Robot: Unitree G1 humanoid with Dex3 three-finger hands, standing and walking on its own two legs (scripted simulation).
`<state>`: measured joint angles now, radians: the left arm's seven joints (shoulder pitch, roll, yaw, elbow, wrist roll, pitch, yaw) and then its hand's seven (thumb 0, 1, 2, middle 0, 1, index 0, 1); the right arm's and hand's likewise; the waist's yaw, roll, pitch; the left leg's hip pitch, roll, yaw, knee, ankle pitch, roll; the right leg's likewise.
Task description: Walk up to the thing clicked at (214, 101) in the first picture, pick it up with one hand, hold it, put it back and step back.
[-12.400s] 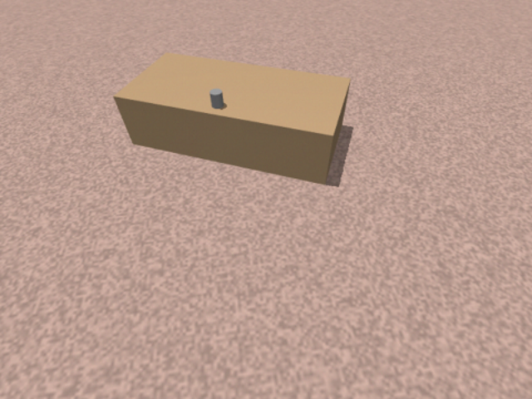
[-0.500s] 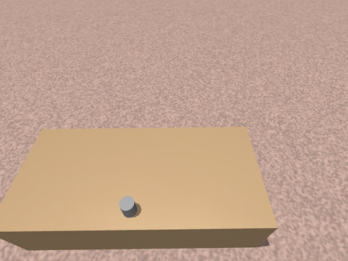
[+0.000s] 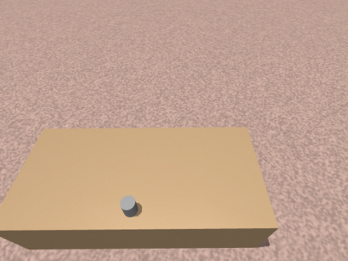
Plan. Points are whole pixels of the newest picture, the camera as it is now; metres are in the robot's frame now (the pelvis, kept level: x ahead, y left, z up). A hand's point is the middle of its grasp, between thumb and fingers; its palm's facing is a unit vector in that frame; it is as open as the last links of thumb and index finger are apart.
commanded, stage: stand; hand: left
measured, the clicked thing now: (129, 206) +0.41 +0.23 -0.41
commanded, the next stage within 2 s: go down in 0.34 s
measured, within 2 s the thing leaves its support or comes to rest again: neither
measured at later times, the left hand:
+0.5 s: hand out of the picture +0.08 +0.25 -0.16, palm faces +0.01 -0.94 -0.35, open 7.6 cm
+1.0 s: hand out of the picture +0.14 +0.27 -0.16, palm faces +0.05 -0.94 -0.33, open 16.4 cm
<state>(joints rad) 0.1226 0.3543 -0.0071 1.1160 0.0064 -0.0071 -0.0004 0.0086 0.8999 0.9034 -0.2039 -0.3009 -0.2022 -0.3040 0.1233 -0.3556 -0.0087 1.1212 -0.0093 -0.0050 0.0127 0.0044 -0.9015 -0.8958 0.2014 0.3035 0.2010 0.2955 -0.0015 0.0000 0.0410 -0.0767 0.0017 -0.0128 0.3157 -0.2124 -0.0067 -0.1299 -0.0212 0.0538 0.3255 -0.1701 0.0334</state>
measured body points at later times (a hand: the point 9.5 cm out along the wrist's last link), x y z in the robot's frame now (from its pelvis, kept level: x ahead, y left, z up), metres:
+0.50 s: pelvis -0.01 +0.00 +0.00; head +0.01 +0.00 +0.45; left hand +0.08 +0.30 -0.13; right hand +0.07 -0.30 -0.13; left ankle -0.02 +0.12 -0.75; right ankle +0.01 -0.14 -0.75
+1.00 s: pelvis +0.00 +0.00 -0.04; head +0.05 +0.01 +0.41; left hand +0.14 +0.32 -0.13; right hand +0.16 -0.24 -0.13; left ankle -0.03 +0.12 -0.75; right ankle +0.01 -0.14 -0.75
